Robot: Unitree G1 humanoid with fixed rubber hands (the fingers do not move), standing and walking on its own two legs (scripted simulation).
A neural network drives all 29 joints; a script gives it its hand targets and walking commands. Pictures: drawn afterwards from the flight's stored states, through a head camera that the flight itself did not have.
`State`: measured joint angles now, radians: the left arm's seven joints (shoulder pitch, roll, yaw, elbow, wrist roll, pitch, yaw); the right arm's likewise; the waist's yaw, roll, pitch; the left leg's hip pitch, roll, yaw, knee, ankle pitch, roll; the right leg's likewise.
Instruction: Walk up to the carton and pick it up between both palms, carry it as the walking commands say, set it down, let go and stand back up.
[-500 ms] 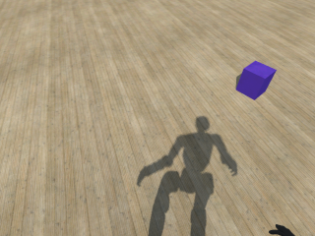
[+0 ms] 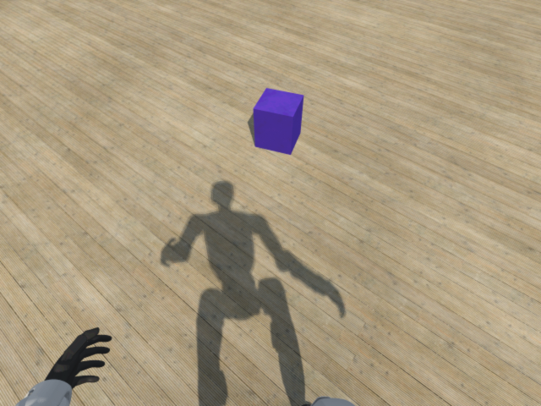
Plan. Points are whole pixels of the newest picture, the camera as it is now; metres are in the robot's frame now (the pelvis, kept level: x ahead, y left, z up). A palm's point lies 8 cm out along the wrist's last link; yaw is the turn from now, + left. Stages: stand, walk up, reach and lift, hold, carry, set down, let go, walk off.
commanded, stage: walk up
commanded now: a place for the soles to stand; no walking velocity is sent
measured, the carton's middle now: (278, 121) +1.54 -0.22 -0.63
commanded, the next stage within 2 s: none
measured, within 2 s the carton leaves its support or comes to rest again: neither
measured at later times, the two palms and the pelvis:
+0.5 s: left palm (72, 300) +0.36 +0.33 -0.09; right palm (450, 308) +0.25 -0.31 -0.06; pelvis +0.24 +0.03 +0.01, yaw -12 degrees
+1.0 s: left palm (103, 200) +0.58 +0.31 -0.07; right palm (403, 204) +0.50 -0.33 -0.09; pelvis +0.46 +0.00 +0.01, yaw -16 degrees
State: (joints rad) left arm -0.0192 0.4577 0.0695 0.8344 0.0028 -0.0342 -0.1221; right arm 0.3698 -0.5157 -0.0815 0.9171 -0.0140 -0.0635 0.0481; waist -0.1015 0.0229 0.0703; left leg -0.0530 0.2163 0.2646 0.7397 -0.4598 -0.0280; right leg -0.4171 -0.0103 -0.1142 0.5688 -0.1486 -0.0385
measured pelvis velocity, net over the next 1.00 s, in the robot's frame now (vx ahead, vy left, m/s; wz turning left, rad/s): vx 0.46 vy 0.00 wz -0.29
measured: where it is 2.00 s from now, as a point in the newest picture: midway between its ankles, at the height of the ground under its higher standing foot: (257, 237)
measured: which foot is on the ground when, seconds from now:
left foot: up 0.00-0.30, down 0.32-0.68, up 0.70-1.00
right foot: down 0.00-0.32, up 0.34-0.66, down 0.68-1.00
